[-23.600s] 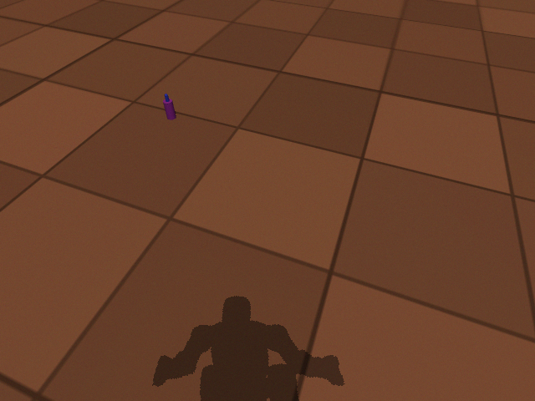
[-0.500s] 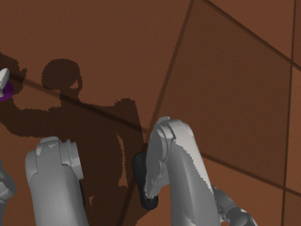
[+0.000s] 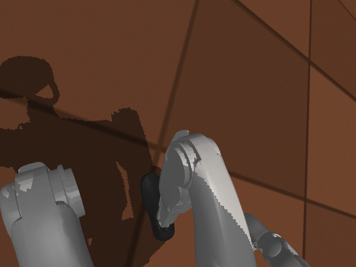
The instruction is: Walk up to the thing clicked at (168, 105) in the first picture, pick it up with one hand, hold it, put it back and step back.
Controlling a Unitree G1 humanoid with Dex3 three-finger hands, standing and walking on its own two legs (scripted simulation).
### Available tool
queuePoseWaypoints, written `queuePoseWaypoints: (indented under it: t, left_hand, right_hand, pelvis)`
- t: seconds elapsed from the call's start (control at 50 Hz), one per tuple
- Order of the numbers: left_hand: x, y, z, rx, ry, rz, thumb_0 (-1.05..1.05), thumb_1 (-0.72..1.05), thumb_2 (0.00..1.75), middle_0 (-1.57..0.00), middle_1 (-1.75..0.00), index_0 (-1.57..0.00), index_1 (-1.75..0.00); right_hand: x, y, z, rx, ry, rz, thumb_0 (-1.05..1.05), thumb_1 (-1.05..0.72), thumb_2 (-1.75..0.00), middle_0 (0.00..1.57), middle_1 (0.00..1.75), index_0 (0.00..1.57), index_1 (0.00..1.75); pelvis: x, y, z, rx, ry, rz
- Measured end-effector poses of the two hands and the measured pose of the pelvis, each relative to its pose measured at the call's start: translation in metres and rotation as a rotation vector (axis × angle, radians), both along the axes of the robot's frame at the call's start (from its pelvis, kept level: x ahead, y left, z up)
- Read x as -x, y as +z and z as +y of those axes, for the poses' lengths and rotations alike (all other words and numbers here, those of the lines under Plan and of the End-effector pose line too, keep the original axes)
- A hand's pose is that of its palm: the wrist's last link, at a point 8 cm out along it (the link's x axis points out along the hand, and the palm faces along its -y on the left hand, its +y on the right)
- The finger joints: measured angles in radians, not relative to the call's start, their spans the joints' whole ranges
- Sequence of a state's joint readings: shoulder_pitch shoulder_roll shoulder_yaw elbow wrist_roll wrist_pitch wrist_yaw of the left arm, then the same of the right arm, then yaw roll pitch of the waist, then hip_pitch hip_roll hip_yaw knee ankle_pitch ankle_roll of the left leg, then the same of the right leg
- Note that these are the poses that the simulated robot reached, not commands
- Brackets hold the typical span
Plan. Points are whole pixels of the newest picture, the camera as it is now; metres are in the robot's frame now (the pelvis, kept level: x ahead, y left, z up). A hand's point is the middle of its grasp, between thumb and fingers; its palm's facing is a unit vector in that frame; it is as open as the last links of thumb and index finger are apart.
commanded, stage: lower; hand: left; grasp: from the side
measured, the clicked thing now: out of the picture +0.46 +0.31 -0.17
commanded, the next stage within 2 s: loosen in 0.66 s
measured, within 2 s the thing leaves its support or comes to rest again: rests again in 1.22 s
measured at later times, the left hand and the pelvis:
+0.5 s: hand out of the picture +0.47 +0.30 -0.18, palm faces +0.40 -0.92 -0.03, open 6.5 cm; pelvis +0.00 +0.00 +0.00, yaw -3 degrees
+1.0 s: hand out of the picture +0.47 +0.30 -0.19, palm faces +0.39 -0.92 -0.02, open 6.6 cm; pelvis -0.01 +0.01 -0.01, yaw -4 degrees
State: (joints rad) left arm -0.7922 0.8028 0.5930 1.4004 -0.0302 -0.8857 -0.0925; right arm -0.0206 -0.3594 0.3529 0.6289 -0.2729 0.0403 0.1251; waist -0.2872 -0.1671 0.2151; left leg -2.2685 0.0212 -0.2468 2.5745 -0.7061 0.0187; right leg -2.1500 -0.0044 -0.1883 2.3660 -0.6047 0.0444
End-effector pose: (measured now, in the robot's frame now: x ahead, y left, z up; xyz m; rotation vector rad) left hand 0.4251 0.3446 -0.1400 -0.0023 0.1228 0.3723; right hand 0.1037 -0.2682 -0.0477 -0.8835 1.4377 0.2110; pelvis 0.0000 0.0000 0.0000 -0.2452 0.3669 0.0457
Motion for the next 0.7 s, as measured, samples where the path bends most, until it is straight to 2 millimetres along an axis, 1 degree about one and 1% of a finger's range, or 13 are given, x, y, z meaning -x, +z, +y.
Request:
queuePoseWaypoints:
  t: [0.06, 0.16, 0.26, 0.36, 0.5, 0.58, 0.7]
  left_hand:
    - [0.0, -0.009, -0.002, -0.001, -0.005, 0.003, 0.0, -0.15, 1.09, -0.82, -1.02, -1.09, -1.21]
    - [0.001, -0.019, 0.0, -0.001, 0.026, -0.004, 0.0, -0.15, 1.09, -0.83, -1.02, -1.09, -1.2]
    - [-0.003, -0.024, 0.003, -0.018, 0.034, -0.008, 0.0, -0.16, 1.09, -0.83, -1.02, -1.09, -1.2]
    - [-0.007, -0.028, -0.001, -0.034, -0.001, 0.003, 0.0, -0.15, 1.08, -0.82, -1.02, -1.09, -1.21]
    - [-0.003, -0.039, -0.003, -0.009, 0.037, 0.013, 0.0, -0.15, 1.08, -0.82, -1.02, -1.09, -1.21]
    - [-0.001, -0.044, -0.005, -0.018, 0.024, 0.013, 0.0, -0.15, 1.09, -0.82, -1.02, -1.09, -1.21]
    - [-0.002, -0.046, -0.005, -0.023, 0.02, -0.012, 0.0, -0.15, 1.08, -0.82, -1.02, -1.09, -1.21]
  right_hand:
    - [0.0, 0.002, 0.001, 0.012, 0.023, 0.012, 0.0, -0.91, -0.9, 0.2, 0.3, 0.2, 0.3]
    - [-0.002, 0.005, 0.002, 0.032, 0.061, 0.03, 0.0, -0.91, -0.9, 0.2, 0.3, 0.2, 0.3]
    - [-0.004, 0.006, 0.003, 0.048, 0.093, 0.043, 0.0, -0.91, -0.9, 0.2, 0.3, 0.2, 0.3]
    - [-0.006, 0.007, 0.005, 0.054, 0.116, 0.048, 0.0, -0.91, -0.9, 0.2, 0.3, 0.2, 0.3]
    - [-0.011, 0.01, 0.009, 0.061, 0.155, 0.049, 0.0, -0.91, -0.9, 0.2, 0.3, 0.2, 0.3]
    - [-0.013, 0.012, 0.011, 0.074, 0.177, 0.05, 0.0, -0.9, -0.9, 0.2, 0.3, 0.2, 0.3]
    - [-0.017, 0.015, 0.015, 0.091, 0.204, 0.05, 0.0, -0.9, -0.9, 0.2, 0.3, 0.2, 0.3]
  pelvis:
    - [0.001, -0.001, 0.0, 0.007, -0.004, -0.013]
    - [0.001, -0.003, 0.001, 0.017, -0.011, -0.03]
    - [0.001, -0.004, 0.002, 0.029, -0.016, -0.042]
    - [0.001, -0.005, 0.004, 0.039, -0.021, -0.052]
    - [0.002, -0.005, 0.003, 0.051, -0.029, -0.069]
    - [0.003, -0.006, 0.004, 0.057, -0.033, -0.078]
    - [0.005, -0.007, 0.007, 0.07, -0.037, -0.093]
